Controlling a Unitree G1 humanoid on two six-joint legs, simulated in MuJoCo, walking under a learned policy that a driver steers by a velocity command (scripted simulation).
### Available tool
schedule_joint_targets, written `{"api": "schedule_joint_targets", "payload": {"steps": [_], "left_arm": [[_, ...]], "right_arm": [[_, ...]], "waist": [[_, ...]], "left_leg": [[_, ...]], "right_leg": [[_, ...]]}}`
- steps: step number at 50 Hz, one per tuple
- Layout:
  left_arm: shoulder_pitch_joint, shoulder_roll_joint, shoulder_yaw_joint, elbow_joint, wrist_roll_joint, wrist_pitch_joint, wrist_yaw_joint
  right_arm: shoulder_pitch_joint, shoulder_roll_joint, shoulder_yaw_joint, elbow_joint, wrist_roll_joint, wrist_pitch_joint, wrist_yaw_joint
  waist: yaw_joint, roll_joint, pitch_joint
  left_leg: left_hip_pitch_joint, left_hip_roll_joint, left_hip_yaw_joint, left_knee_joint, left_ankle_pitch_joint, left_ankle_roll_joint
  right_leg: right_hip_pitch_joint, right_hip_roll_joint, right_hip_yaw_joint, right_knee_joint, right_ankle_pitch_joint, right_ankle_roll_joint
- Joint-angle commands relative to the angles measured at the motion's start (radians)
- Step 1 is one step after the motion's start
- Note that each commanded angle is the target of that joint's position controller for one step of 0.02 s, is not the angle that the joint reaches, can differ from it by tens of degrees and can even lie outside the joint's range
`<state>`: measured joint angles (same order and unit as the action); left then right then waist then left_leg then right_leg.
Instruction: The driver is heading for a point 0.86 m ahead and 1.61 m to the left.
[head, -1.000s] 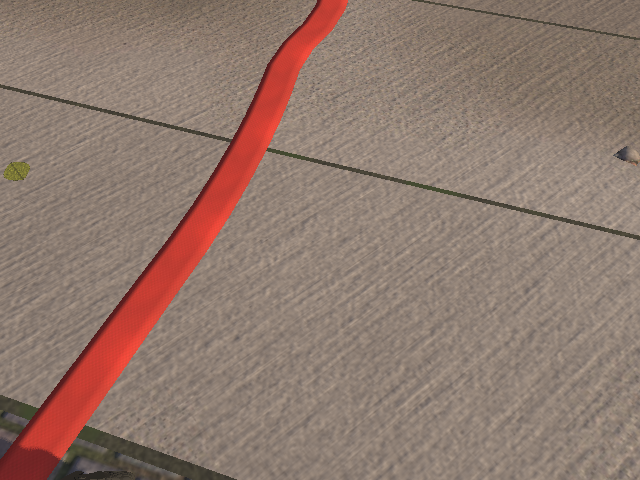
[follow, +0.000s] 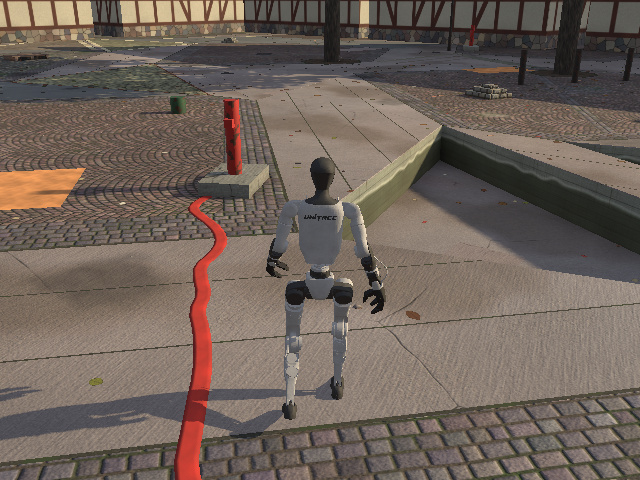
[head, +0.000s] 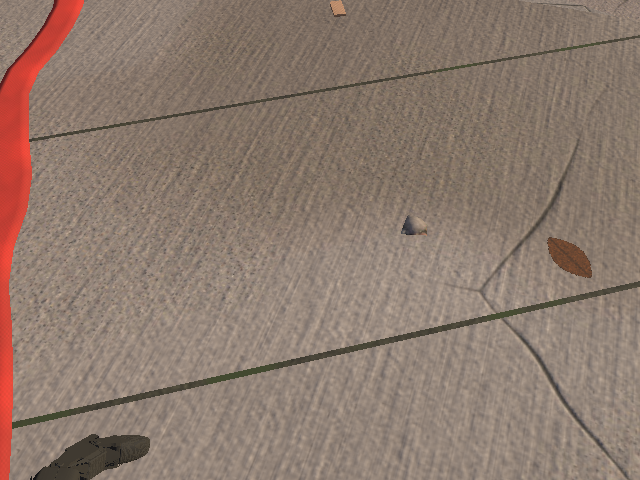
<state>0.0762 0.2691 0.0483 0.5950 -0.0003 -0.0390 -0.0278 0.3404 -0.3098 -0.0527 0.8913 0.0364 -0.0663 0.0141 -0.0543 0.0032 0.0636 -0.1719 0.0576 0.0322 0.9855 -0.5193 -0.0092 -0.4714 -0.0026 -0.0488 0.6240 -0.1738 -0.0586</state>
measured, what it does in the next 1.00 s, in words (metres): walks ahead, turning left: left foot, then right foot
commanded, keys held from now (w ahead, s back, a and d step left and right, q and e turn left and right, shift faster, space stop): w+q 1.00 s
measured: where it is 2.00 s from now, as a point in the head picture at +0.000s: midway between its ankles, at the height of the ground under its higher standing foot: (117, 286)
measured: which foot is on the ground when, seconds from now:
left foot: up 0.00-0.46, down 0.48-0.94, up 0.96-1.00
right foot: down 0.00-0.48, up 0.50-0.92, down 0.94-1.00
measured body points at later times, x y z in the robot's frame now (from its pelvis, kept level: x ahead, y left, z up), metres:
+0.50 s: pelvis +0.28 +0.05 -0.01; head +0.31 +0.07 +0.44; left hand +0.24 +0.34 -0.14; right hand +0.53 -0.14 -0.10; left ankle +0.37 +0.16 -0.72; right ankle +0.10 -0.10 -0.69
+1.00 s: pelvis +0.56 +0.11 +0.00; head +0.58 +0.11 +0.45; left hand +0.61 +0.43 -0.07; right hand +0.77 -0.11 -0.11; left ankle +0.38 +0.15 -0.67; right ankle +0.70 +0.05 -0.72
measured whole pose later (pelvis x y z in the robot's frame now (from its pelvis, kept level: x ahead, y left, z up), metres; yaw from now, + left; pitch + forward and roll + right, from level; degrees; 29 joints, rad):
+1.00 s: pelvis +0.56 +0.11 +0.00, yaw +33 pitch +2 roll -1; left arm 0.08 0.27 0.05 0.69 0.01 -0.12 -0.02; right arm 0.35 -0.31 -0.08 0.73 0.03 -0.03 -0.01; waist -0.05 0.03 0.00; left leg -0.25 -0.08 -0.19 0.96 -0.50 0.03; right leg -0.44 0.03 0.01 0.55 -0.15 -0.01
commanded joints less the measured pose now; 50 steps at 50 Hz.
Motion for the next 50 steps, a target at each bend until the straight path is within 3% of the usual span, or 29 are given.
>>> {"api": "schedule_joint_targets", "payload": {"steps": [1,2,3,6,8,11,17,19,21,22,23,24,25,26,27,28,29,30,33,35,38,40,43,45,46,47,48,49,50], "left_arm": [[0.279,0.166,0.057,0.034,0.000,-0.020,0.012],[0.220,0.130,0.047,0.037,0.002,-0.026,0.010],[0.182,0.102,0.039,0.035,0.010,-0.035,0.009],[0.144,0.099,0.045,0.066,0.012,-0.068,0.010],[0.146,0.104,0.049,0.089,0.020,-0.076,0.019],[0.159,0.118,0.053,0.113,0.020,-0.075,0.030],[0.244,0.160,0.069,0.175,-0.004,-0.047,0.041],[0.247,0.175,0.074,0.186,-0.013,-0.029,0.045],[0.230,0.205,0.081,0.184,-0.017,-0.013,0.054],[0.218,0.216,0.082,0.180,-0.019,-0.003,0.058],[0.197,0.219,0.080,0.176,-0.024,0.002,0.061],[0.207,0.193,0.067,0.163,-0.012,-0.006,0.066],[0.285,0.048,0.021,0.108,0.015,-0.036,0.051],[0.218,0.119,0.027,0.101,-0.015,-0.082,0.032],[0.116,0.155,0.035,0.071,-0.053,-0.102,0.021],[0.101,0.139,0.030,0.064,-0.043,-0.111,0.025],[0.089,0.146,0.036,0.077,-0.008,-0.107,0.034],[0.114,0.150,0.042,0.078,0.002,-0.097,0.034],[0.135,0.124,0.038,0.082,0.013,-0.067,0.034],[0.061,0.090,0.023,0.058,0.016,-0.058,0.034],[-0.050,0.069,0.010,0.035,0.010,-0.063,0.026],[-0.099,0.083,0.013,0.021,-0.003,-0.069,0.018],[-0.105,0.123,0.029,0.013,-0.010,-0.082,0.008],[-0.039,0.144,0.043,0.028,-0.012,-0.092,0.006],[0.044,0.162,0.056,0.050,-0.007,-0.097,0.011],[0.173,0.207,0.071,0.063,0.011,-0.102,0.019],[0.284,0.300,0.093,0.090,0.030,-0.091,0.022],[0.297,0.243,0.083,0.101,0.006,-0.084,0.013],[0.249,0.170,0.062,0.085,0.000,-0.078,0.016]], "right_arm": [[-0.110,-0.137,-0.021,-0.126,0.019,-0.044,0.003],[-0.120,-0.129,-0.025,-0.119,-0.003,-0.038,-0.001],[-0.080,-0.118,-0.027,-0.103,-0.006,-0.021,-0.003],[-0.035,-0.058,-0.020,-0.086,-0.004,0.018,-0.007],[-0.080,-0.050,-0.022,-0.100,-0.006,0.028,-0.012],[-0.143,-0.031,-0.017,-0.119,-0.013,0.021,0.001],[-0.324,-0.009,0.000,-0.202,-0.016,0.016,0.038],[-0.341,-0.019,-0.004,-0.229,-0.015,0.016,0.051],[-0.292,-0.050,-0.021,-0.238,-0.014,0.022,0.056],[-0.209,-0.080,-0.038,-0.226,-0.012,0.026,0.054],[-0.065,-0.127,-0.066,-0.194,-0.009,0.028,0.044],[0.087,-0.207,-0.100,-0.162,-0.009,0.038,0.023],[0.043,-0.305,-0.118,-0.187,0.000,0.038,0.013],[0.066,-0.228,-0.089,-0.209,-0.014,0.024,0.019],[0.047,-0.168,-0.074,-0.204,-0.024,0.012,0.019],[-0.015,-0.143,-0.066,-0.206,-0.019,0.002,0.021],[-0.077,-0.096,-0.052,-0.215,-0.017,-0.001,0.018],[-0.112,-0.096,-0.049,-0.234,-0.030,-0.002,0.011],[-0.127,-0.114,-0.054,-0.244,-0.028,-0.005,-0.002],[-0.103,-0.142,-0.062,-0.238,-0.022,-0.002,-0.015],[-0.065,-0.150,-0.066,-0.228,-0.015,0.009,-0.026],[-0.025,-0.152,-0.067,-0.215,-0.012,0.016,-0.027],[0.000,-0.138,-0.065,-0.207,-0.009,0.024,-0.030],[-0.020,-0.132,-0.066,-0.215,-0.013,0.028,-0.032],[-0.026,-0.105,-0.057,-0.221,-0.016,0.028,-0.030],[-0.026,-0.046,-0.035,-0.236,-0.025,0.024,-0.026],[0.097,0.020,-0.014,-0.267,-0.005,0.015,-0.027],[0.112,-0.060,-0.022,-0.260,0.009,0.013,-0.029],[0.028,-0.133,-0.042,-0.258,0.005,0.018,-0.030]], "waist": [[0.157,-0.091,-0.208],[0.122,-0.082,-0.147],[0.084,-0.089,-0.121],[0.038,-0.076,-0.078],[0.041,-0.056,-0.038],[0.059,-0.051,-0.016],[0.130,-0.028,0.047],[0.120,-0.042,0.040],[0.075,-0.082,-0.024],[0.024,-0.096,-0.078],[-0.061,-0.082,-0.153],[-0.127,0.003,-0.241],[-0.009,0.297,-0.329],[-0.068,0.146,-0.456],[-0.083,0.096,-0.325],[-0.028,0.004,-0.204],[0.007,-0.026,-0.152],[0.043,0.026,-0.123],[0.075,0.015,-0.100],[0.054,0.024,-0.073],[0.002,0.062,-0.064],[-0.020,0.078,-0.065],[-0.010,0.098,-0.070],[0.037,0.128,-0.078],[0.081,0.124,-0.116],[0.141,0.053,-0.228],[0.108,-0.238,-0.368],[0.114,-0.287,-0.348],[0.138,-0.175,-0.220]], "left_leg": [[-0.578,0.041,-0.116,0.292,0.073,0.032],[-0.542,0.068,-0.110,0.235,0.137,0.025],[-0.474,0.089,-0.122,0.214,0.199,0.022],[-0.430,0.095,-0.131,0.164,0.268,-0.008],[-0.489,0.089,-0.147,0.091,0.356,-0.019],[-0.495,0.073,-0.126,-0.095,0.535,-0.015],[-0.538,0.047,-0.032,-0.330,0.566,0.035],[-0.533,0.023,0.003,-0.358,0.482,0.063],[-0.422,-0.043,0.066,-0.351,0.377,0.102],[-0.313,-0.084,0.090,-0.347,0.332,0.127],[-0.102,-0.126,0.092,-0.407,0.372,0.163],[0.198,-0.051,-0.073,-0.445,0.396,0.216],[0.542,0.228,-0.677,-0.556,0.263,0.441],[0.601,0.280,-0.878,-0.687,0.156,0.457],[0.513,0.250,-0.720,-0.697,0.190,0.396],[0.349,0.205,-0.593,-0.697,0.293,0.356],[0.226,0.163,-0.492,-0.708,0.393,0.321],[0.118,0.149,-0.460,-0.724,0.498,0.332],[-0.025,0.104,-0.360,-0.758,0.624,0.325],[-0.083,0.071,-0.302,-0.763,0.630,0.301],[-0.125,0.018,-0.264,-0.747,0.498,0.246],[-0.105,0.032,-0.305,-0.726,0.434,0.231],[-0.021,0.068,-0.400,-0.642,0.366,0.210],[-0.005,0.073,-0.444,-0.572,0.375,0.186],[-0.024,0.035,-0.427,-0.491,0.409,0.160],[-0.106,-0.022,-0.359,-0.259,0.354,0.122],[-0.430,-0.167,-0.211,0.082,0.013,0.048],[-0.604,-0.105,-0.209,0.262,-0.073,0.031],[-0.646,-0.063,-0.212,0.324,0.018,0.025]], "right_leg": [[0.620,-0.330,0.442,-0.302,0.046,-0.208],[0.508,-0.292,0.353,-0.334,0.097,-0.183],[0.425,-0.267,0.286,-0.382,0.120,-0.167],[0.321,-0.267,0.167,-0.471,0.197,-0.176],[0.323,-0.253,0.087,-0.495,0.226,-0.158],[0.347,-0.219,-0.024,-0.509,0.242,-0.125],[0.510,-0.268,-0.114,-0.480,0.307,-0.100],[0.579,-0.286,-0.133,-0.416,0.454,-0.085],[0.614,-0.284,-0.157,-0.281,0.800,-0.060],[0.606,-0.274,-0.168,-0.151,0.931,-0.046],[0.531,-0.242,-0.189,0.047,0.924,-0.016],[0.305,-0.198,-0.189,0.338,0.641,0.032],[-0.173,0.044,-0.114,0.762,-0.307,0.116],[-0.283,0.044,0.153,0.840,-0.394,0.086],[-0.341,-0.009,0.163,0.812,-0.327,0.056],[-0.324,-0.057,0.155,0.695,-0.251,0.044],[-0.262,-0.093,0.146,0.594,-0.208,0.045],[-0.190,-0.104,0.150,0.559,-0.183,0.057],[-0.118,-0.105,0.119,0.416,-0.137,0.101],[-0.108,-0.086,0.098,0.263,-0.020,0.129],[-0.026,-0.032,0.088,0.026,0.203,0.139],[0.004,-0.009,0.097,-0.047,0.252,0.137],[0.025,-0.003,0.134,-0.118,0.188,0.110],[0.107,-0.002,0.125,-0.150,0.119,0.074],[0.230,-0.008,0.114,-0.180,0.111,0.047],[0.447,-0.137,0.230,-0.171,0.057,-0.012],[0.785,-0.372,0.655,-0.248,-0.158,-0.171],[0.796,-0.432,0.875,-0.325,-0.419,-0.204],[0.690,-0.386,0.739,-0.345,-0.442,-0.160]]}}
